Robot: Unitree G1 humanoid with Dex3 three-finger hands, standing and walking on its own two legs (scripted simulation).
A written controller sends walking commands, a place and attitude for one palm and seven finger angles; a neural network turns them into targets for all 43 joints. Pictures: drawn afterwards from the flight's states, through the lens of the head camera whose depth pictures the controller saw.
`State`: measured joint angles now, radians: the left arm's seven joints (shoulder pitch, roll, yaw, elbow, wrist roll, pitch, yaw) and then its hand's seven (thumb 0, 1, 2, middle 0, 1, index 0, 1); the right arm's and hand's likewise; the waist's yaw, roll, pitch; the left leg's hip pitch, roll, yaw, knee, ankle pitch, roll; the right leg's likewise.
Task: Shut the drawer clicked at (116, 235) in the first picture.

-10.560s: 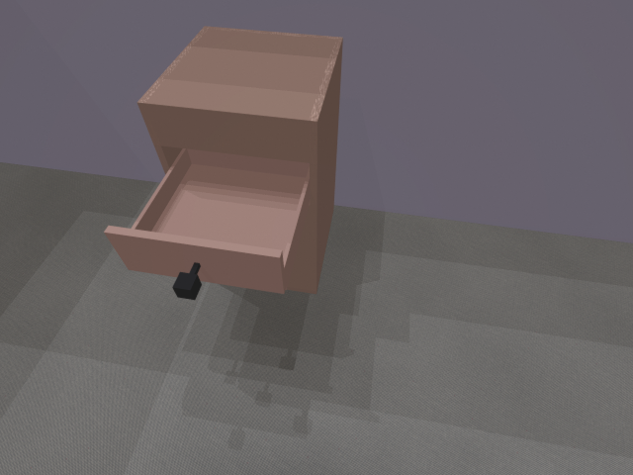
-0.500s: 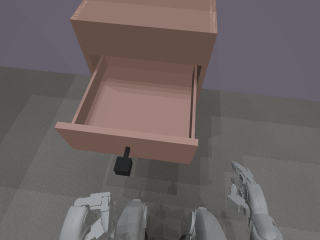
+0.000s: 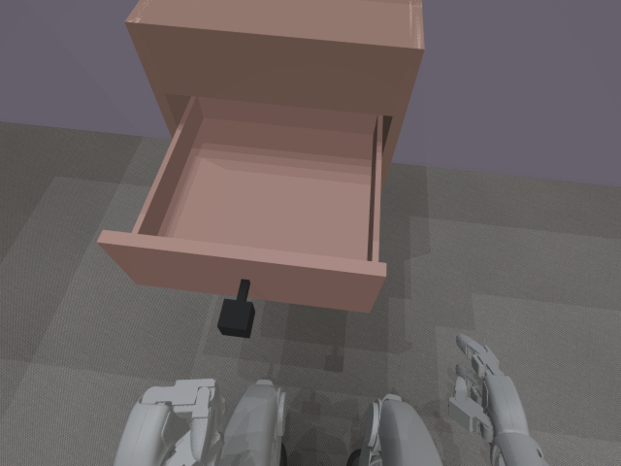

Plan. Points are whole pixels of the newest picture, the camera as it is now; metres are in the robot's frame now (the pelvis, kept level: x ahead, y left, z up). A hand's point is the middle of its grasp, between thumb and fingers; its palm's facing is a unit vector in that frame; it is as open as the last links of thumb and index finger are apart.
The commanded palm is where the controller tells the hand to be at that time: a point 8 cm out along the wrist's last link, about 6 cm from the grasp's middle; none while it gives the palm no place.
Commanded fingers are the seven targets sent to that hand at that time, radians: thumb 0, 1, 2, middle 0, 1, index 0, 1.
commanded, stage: raise the hand and make a fist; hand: left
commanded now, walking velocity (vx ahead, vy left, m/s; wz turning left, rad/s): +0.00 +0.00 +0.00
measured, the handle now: (240, 305) +0.33 +0.14 -0.06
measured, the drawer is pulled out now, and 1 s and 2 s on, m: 0.30 0.30 0.29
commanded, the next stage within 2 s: bring the fist close to the handle in 0.08 s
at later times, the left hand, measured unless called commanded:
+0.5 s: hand (225, 417) +0.18 +0.11 +0.02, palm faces -0.05 -1.00 +0.03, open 3.2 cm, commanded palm +0.15 +0.16 +0.01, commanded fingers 0.00 0.90 0.90 -1.40 -1.60 -1.40 -1.60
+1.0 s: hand (241, 387) +0.22 +0.11 -0.03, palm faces -0.06 -1.00 +0.01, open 3.2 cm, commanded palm +0.20 +0.16 -0.04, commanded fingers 0.00 0.90 0.90 -1.40 -1.60 -1.40 -1.60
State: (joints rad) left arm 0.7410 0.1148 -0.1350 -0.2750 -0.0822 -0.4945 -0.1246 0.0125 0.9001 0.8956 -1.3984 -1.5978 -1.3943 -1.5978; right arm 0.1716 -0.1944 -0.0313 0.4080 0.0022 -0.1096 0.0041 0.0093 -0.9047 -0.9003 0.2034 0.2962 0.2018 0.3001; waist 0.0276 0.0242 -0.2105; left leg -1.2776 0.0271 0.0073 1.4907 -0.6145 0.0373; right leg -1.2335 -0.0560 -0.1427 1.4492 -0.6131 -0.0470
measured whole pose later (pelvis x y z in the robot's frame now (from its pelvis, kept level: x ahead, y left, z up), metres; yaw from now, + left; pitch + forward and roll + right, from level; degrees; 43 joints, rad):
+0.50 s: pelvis +0.00 +0.00 -0.02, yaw +0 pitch +25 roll -3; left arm 0.63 0.12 -0.10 -0.14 -0.10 -0.56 -0.14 0.01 0.90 0.90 -1.40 -1.60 -1.39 -1.60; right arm 0.12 -0.20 -0.02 0.43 -0.01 -0.13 0.01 0.01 -0.90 -0.90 0.20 0.30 0.20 0.30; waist 0.02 0.01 -0.22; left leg -1.35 0.03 0.00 1.56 -0.64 0.03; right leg -1.31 -0.05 -0.15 1.51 -0.64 -0.06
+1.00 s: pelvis +0.00 +0.00 -0.04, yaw -1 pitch +29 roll -3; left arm 0.42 0.13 -0.09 -0.02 -0.08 -0.56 -0.07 0.01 0.90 0.90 -1.40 -1.60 -1.39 -1.60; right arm 0.11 -0.21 0.00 0.47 -0.02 -0.10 0.02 0.01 -0.91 -0.90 0.20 0.30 0.20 0.30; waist 0.00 0.01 -0.23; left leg -1.50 0.03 0.00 1.65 -0.66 0.03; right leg -1.46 -0.06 -0.15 1.61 -0.66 -0.06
